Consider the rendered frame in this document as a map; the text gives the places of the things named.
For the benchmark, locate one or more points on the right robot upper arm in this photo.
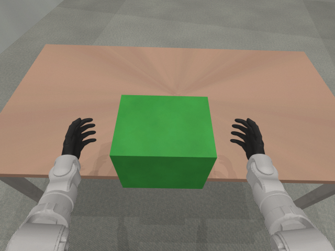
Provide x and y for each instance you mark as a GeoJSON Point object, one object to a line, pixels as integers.
{"type": "Point", "coordinates": [308, 239]}

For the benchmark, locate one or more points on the robot left hand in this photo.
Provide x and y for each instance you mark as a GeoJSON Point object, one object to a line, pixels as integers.
{"type": "Point", "coordinates": [73, 143]}

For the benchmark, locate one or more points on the carton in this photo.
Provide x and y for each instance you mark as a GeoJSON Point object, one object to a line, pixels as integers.
{"type": "Point", "coordinates": [163, 142]}

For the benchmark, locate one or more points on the right robot forearm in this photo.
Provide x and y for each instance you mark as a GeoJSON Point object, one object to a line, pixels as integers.
{"type": "Point", "coordinates": [274, 202]}

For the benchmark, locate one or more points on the left robot upper arm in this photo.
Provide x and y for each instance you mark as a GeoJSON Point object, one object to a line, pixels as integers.
{"type": "Point", "coordinates": [42, 237]}

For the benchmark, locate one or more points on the robot right hand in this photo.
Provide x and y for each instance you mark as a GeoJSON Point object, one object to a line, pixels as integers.
{"type": "Point", "coordinates": [253, 143]}

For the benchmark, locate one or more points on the left robot forearm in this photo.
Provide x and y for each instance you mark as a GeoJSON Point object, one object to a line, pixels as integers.
{"type": "Point", "coordinates": [58, 200]}

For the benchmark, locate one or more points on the table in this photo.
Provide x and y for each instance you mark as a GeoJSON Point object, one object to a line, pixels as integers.
{"type": "Point", "coordinates": [281, 91]}

